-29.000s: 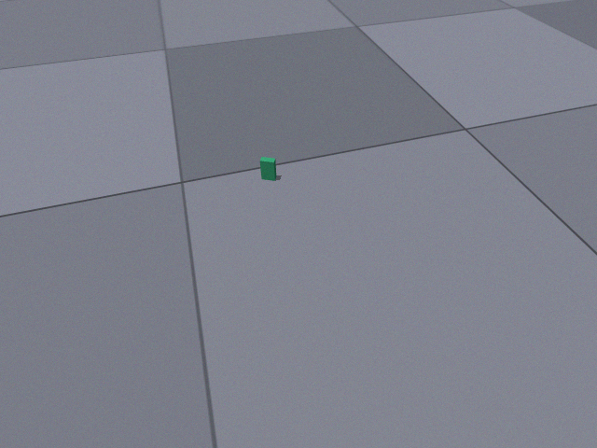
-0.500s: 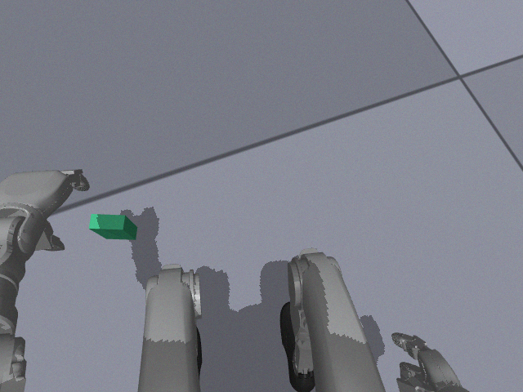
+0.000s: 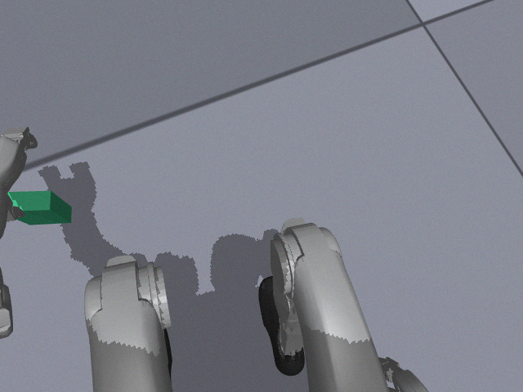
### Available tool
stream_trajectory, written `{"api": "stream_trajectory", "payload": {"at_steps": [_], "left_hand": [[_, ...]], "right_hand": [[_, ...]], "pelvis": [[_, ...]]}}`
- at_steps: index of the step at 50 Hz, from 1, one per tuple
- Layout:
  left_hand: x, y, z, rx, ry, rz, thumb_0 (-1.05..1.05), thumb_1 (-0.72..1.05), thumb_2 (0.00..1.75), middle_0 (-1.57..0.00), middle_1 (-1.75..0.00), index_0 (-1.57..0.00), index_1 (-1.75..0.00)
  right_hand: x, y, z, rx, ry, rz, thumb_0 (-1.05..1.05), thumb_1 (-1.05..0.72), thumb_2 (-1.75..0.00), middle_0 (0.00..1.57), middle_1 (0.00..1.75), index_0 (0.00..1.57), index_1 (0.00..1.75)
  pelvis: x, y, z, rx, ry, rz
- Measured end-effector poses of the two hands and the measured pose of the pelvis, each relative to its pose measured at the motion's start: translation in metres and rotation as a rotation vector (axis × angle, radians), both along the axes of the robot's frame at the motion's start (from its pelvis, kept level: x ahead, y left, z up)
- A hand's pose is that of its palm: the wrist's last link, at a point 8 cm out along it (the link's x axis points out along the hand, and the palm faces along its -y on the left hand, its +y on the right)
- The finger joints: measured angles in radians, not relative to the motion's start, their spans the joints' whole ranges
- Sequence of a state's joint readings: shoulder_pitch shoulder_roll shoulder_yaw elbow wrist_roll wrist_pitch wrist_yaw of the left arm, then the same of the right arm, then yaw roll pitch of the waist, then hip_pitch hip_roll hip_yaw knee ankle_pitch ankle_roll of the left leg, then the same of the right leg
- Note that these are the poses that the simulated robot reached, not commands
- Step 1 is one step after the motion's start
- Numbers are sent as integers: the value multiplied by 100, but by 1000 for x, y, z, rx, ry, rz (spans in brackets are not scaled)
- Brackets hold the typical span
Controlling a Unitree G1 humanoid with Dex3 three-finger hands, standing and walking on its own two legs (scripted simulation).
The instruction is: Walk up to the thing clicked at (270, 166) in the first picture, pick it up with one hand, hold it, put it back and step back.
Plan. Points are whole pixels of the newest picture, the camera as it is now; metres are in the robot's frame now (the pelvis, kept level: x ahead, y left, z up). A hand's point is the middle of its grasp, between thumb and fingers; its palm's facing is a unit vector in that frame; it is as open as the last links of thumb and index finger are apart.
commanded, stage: home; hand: left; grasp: from above
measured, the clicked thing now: (39, 209) +0.45 +0.30 -0.27
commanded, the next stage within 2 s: none
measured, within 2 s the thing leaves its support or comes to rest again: neither
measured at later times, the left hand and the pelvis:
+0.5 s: hand out of the picture +0.37 +0.29 +0.01, palm faces -0.38 -0.39 -0.84, open 8.7 cm; pelvis +0.02 +0.00 +0.13, yaw +2 degrees
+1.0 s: hand out of the picture +0.25 +0.21 +0.22, palm faces -0.02 -0.91 -0.42, open 7.4 cm; pelvis +0.05 -0.01 +0.30, yaw +5 degrees
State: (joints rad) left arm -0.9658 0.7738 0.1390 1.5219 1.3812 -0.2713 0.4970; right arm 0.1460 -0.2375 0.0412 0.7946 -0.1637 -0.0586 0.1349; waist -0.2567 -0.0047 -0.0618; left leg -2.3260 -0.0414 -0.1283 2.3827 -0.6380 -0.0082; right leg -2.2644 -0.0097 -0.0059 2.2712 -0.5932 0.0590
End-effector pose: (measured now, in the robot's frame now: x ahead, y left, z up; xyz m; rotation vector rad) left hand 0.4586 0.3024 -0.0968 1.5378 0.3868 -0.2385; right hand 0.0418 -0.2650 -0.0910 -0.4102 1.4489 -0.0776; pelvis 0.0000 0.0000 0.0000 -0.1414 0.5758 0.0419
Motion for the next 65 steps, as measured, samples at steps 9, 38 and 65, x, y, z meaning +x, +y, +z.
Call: {"api": "stream_trajectory", "payload": {"at_steps": [9,38,65], "left_hand": [[15,11,33,27,31,63,0,-16,79,-32,-66,-32,-66],[-173,-23,263,-637,42,502,1,86,88,-21,-30,-22,-30],[-246,-68,453,-1135,62,963,1,90,90,-21,-30,-21,-30]], "right_hand": [[-11,10,17,41,37,-111,1,-91,-90,20,30,20,30],[216,41,225,150,-632,96,1,-91,-90,20,30,20,30],[194,30,400,56,-829,-30,1,-91,-90,20,30,20,30]], "pelvis": [[14,4,22,-3,47,1],[25,-3,215,66,-94,40],[84,-6,372,108,-368,67]]}}
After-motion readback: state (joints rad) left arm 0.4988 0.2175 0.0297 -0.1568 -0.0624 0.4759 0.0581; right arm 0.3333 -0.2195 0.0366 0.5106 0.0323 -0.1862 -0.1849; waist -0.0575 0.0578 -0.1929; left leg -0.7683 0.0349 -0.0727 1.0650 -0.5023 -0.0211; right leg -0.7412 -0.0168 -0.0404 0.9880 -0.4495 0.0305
